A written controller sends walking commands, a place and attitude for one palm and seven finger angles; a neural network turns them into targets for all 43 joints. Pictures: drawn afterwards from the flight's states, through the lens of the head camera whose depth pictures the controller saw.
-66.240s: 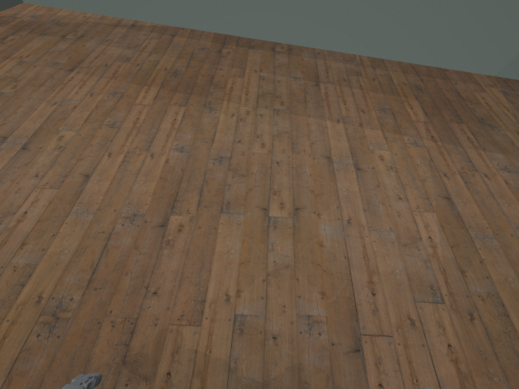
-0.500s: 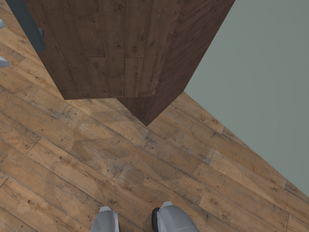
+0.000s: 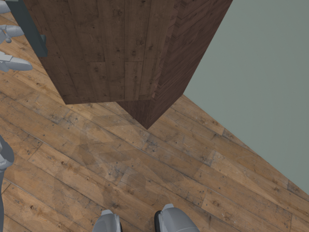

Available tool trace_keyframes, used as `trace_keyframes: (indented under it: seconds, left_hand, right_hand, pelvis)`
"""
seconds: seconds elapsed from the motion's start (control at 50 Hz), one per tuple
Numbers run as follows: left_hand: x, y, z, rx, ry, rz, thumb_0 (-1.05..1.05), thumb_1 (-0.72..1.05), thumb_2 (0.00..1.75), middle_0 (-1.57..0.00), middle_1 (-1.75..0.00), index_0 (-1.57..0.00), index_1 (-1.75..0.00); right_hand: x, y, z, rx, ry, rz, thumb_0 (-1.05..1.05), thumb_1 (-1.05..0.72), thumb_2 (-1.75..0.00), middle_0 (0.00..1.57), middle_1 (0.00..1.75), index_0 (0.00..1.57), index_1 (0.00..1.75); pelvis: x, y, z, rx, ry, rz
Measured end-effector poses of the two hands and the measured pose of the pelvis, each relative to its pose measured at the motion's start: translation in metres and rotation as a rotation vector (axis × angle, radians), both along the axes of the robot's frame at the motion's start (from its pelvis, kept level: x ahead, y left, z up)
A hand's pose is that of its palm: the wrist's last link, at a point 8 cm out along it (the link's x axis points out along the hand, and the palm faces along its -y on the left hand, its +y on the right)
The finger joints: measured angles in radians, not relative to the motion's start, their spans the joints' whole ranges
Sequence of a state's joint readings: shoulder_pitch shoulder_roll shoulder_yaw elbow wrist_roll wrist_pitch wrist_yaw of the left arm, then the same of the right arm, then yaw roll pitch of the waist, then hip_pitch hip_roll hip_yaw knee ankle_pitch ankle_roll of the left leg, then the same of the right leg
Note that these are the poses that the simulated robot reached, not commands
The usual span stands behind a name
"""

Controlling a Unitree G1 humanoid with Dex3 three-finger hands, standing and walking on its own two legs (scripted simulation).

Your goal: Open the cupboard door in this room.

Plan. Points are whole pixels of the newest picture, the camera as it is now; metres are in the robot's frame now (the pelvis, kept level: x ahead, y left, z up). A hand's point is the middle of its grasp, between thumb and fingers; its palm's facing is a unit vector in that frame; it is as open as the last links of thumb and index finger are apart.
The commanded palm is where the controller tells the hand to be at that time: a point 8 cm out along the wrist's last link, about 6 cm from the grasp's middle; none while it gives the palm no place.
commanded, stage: slide the fingers in behind the handle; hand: left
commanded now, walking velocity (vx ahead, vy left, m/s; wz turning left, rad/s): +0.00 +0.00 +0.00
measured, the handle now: (31, 23) +0.59 +0.22 +0.11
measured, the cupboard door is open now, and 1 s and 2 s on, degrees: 50 50 49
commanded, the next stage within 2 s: close the thumb around the handle in 1.00 s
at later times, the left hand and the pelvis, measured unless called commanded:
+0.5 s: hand (33, 40) +0.54 +0.21 +0.11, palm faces +0.02 -1.00 +0.00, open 14.0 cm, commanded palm +0.52 +0.25 +0.11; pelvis +0.00 -0.01 +0.00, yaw +1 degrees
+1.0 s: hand (33, 41) +0.53 +0.21 +0.12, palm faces +0.02 -1.00 +0.00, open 14.0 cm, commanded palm +0.52 +0.24 +0.11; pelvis +0.00 -0.02 +0.00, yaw +1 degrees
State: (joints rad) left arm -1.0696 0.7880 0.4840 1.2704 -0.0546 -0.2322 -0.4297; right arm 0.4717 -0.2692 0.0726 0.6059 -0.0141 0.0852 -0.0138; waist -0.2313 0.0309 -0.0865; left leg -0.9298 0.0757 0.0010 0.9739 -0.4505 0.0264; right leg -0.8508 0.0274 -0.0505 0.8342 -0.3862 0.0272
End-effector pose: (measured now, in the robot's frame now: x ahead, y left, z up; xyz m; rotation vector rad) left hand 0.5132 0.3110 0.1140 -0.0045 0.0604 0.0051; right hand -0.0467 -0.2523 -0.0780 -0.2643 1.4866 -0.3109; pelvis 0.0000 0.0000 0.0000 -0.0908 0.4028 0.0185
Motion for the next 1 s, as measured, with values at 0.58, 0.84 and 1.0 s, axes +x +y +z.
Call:
trace_keyframes:
  seconds: [0.58,0.84,1.0]
  left_hand:
    - [0.002,-0.052,0.0,-0.003,-0.008,0.016,-0.01,-0.5,0.3,-0.3,-1.2,-0.3,-1.2]
    - [0.0,-0.048,0.003,0.015,-0.023,0.028,-0.01,-0.5,0.3,-0.3,-1.2,-0.3,-1.2]
    - [-0.004,-0.049,0.003,0.0,-0.013,0.012,-0.01,-0.5,0.3,-0.3,-1.2,-0.3,-1.2]
  right_hand:
    - [0.014,-0.021,-0.007,0.021,-0.058,0.018,0.0,-0.91,-0.89,0.2,0.3,0.21,0.29]
    - [0.005,-0.026,-0.005,0.013,-0.037,0.001,0.0,-0.91,-0.89,0.2,0.3,0.21,0.29]
    - [0.009,-0.025,-0.004,0.012,-0.04,0.014,0.0,-0.91,-0.89,0.2,0.3,0.21,0.29]
  pelvis:
    - [-0.002,-0.017,0.002,0.023,-0.023,0.002]
    - [-0.001,-0.021,0.003,0.026,-0.021,-0.004]
    - [0.0,-0.018,0.004,0.025,-0.029,0.002]
